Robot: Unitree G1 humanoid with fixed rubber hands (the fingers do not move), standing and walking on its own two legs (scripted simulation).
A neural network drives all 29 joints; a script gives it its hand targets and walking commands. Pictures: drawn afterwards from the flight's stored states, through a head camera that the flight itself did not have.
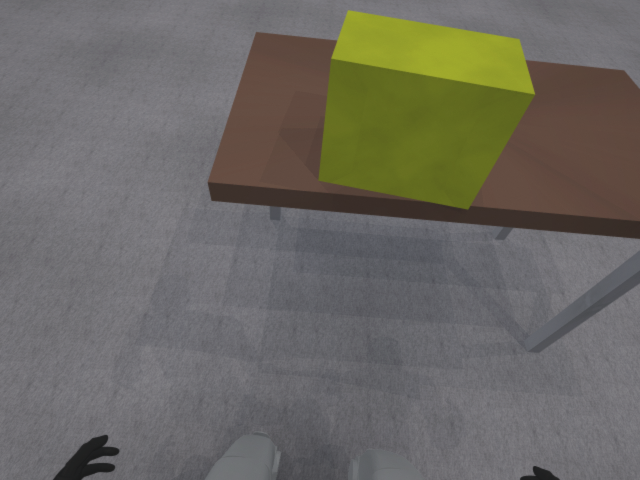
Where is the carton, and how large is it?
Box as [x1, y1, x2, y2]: [318, 10, 534, 209]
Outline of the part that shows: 348,10 331,58 318,180 467,209 534,95 519,39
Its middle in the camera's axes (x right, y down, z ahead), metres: +0.16 -0.21 +0.66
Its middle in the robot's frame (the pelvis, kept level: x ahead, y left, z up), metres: +0.65 -0.13 +0.09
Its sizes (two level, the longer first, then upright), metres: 0.277 0.162 0.231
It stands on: a table, 0.70 m high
